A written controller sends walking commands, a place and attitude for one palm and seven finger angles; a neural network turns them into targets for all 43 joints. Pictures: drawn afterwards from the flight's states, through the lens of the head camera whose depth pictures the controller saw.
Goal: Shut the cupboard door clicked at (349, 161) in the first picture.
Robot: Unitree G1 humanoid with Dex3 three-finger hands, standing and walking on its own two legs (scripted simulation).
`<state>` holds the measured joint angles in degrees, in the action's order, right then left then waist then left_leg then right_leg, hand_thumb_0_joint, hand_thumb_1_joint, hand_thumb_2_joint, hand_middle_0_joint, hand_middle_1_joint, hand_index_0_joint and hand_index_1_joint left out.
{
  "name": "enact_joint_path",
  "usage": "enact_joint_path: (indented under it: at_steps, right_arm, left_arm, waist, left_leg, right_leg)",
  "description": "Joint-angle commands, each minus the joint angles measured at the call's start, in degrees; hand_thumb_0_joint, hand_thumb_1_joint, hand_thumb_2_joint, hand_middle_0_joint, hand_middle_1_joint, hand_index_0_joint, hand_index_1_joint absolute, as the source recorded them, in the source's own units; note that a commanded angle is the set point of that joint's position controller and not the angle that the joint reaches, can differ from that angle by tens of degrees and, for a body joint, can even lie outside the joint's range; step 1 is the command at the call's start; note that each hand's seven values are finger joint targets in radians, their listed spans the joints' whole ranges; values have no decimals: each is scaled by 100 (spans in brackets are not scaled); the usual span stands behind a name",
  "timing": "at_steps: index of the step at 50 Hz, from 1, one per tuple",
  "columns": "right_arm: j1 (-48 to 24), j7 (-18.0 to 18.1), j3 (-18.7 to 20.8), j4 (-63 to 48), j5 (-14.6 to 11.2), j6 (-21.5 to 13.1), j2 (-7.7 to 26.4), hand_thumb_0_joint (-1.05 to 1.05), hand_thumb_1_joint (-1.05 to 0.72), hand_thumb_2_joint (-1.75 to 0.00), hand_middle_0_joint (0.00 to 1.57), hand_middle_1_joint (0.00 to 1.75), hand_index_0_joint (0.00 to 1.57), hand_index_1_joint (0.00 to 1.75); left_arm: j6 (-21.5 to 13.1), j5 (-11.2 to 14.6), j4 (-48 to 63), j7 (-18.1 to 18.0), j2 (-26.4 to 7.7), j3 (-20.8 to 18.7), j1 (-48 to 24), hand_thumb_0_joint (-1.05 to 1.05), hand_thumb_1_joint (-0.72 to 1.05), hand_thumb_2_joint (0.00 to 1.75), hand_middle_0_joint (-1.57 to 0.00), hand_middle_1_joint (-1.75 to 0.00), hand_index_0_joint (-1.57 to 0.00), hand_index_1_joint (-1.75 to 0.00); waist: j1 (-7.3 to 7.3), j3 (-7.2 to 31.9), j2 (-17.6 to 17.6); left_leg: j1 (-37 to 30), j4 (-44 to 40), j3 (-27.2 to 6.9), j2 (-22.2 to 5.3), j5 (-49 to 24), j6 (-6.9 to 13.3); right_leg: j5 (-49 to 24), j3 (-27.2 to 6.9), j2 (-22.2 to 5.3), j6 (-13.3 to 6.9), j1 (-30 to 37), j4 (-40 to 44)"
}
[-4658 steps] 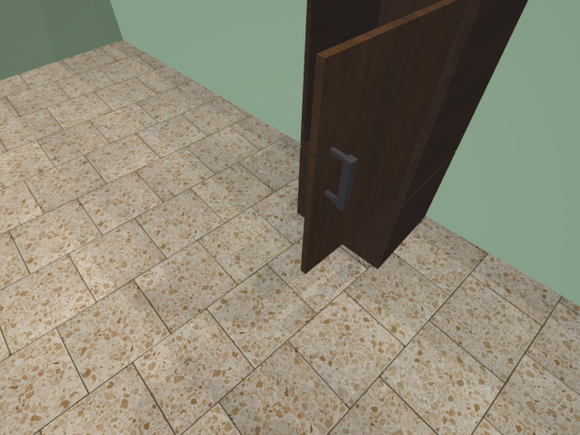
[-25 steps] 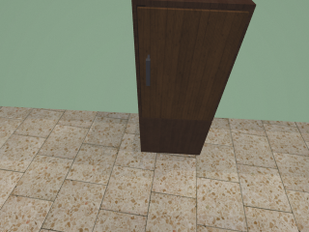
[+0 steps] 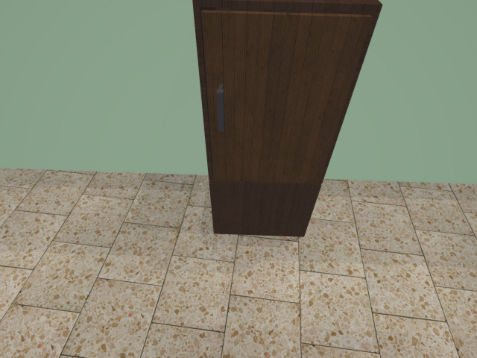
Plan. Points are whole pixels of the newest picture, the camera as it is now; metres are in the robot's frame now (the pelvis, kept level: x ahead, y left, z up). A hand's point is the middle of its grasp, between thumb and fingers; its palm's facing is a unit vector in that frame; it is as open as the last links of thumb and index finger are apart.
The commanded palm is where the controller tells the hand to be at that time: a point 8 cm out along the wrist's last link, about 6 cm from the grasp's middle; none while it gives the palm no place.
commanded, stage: look to check the result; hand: left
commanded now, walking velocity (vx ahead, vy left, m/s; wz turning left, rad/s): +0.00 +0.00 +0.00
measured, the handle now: (221, 107) +0.78 +0.09 +0.00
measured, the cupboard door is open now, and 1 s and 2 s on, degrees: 0 0 0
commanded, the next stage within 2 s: stand and wait in 0.46 s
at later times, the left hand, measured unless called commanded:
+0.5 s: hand out of the picture -0.03 +0.14 -0.18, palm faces +0.05 -0.99 -0.16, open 7.4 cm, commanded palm none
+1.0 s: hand out of the picture -0.01 +0.15 -0.18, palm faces +0.05 -0.98 -0.18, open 7.4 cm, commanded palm none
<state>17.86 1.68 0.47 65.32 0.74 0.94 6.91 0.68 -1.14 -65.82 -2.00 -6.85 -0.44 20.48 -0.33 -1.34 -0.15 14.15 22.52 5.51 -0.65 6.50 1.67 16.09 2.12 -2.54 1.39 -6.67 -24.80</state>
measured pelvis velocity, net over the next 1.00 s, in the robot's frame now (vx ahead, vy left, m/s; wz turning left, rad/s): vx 0.02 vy -0.02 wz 0.00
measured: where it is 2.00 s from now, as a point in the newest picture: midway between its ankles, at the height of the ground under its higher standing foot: outside the picture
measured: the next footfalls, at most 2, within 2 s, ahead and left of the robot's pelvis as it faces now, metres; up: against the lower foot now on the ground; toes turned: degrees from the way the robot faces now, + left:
none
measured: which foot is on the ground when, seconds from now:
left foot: down 0.00-1.00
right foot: down 0.00-1.00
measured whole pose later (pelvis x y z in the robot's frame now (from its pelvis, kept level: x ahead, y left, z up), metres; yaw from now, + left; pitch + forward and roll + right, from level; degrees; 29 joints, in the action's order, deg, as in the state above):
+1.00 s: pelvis +0.02 -0.02 +0.00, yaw +0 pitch -2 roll +0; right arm 15.7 2.2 -0.1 65.5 0.7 0.5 7.6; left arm 0.2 -0.9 -65.7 -2.3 -7.4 -0.7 18.7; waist -0.1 -2.9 0.3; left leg 12.6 23.3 4.7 -1.8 8.8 0.3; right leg 17.1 2.7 -1.3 0.2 -3.7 -22.6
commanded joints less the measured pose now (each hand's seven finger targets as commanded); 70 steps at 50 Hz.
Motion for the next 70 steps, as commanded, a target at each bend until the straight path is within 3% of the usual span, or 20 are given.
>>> enact_joint_path:
  at_steps: [1,15,22,30,45,70]
  right_arm:
    - [372,25,116,-157,16,-53,521,0,-90,-90,20,30,20,30]
    - [301,25,93,-132,17,-36,445,0,-90,-90,20,30,20,30]
    - [239,38,86,-152,3,-73,516,0,-90,-90,20,30,20,30]
    - [223,47,62,-123,17,-64,498,0,-90,-90,20,30,20,30]
    - [180,59,48,-144,12,-106,583,0,-90,-90,20,30,20,30]
    - [88,67,23,-124,11,-112,653,0,-90,-90,20,30,20,30]
  left_arm:
    - [-78,15,80,-25,-527,-110,489,0,90,90,-20,-30,-20,-30]
    - [-108,26,75,-39,-496,-97,473,0,90,90,-20,-30,-20,-30]
    - [-127,31,92,-46,-521,-108,488,0,90,90,-20,-30,-20,-30]
    - [-107,35,76,-43,-498,-103,412,0,90,90,-20,-30,-20,-30]
    - [-111,34,90,-33,-560,-126,361,0,90,90,-20,-30,-20,-30]
    - [-131,40,61,-33,-604,-109,365,0,90,90,-20,-30,-20,-30]
  waist:
    - [-33,-502,69]
    - [-33,-577,5]
    - [10,-407,-4]
    - [-7,-544,16]
    - [13,-327,10]
    - [21,-374,-9]
  left_leg:
    - [-359,-492,-649,-476,714,-52]
    - [-388,-275,-567,-473,395,-71]
    - [-498,-209,-591,-514,-9,-55]
    - [-434,-267,-597,-514,72,-69]
    - [-600,-283,-609,-551,-314,-40]
    - [-677,-248,-579,-550,-541,-46]
  right_leg:
    - [135,-282,-284,-300,-939,700]
    - [46,-365,-320,-347,-973,802]
    - [-306,-335,-296,-332,-757,750]
    - [-264,-306,-304,-332,-709,794]
    - [-577,-289,-313,-307,-469,758]
    - [-825,-274,-348,-309,-340,856]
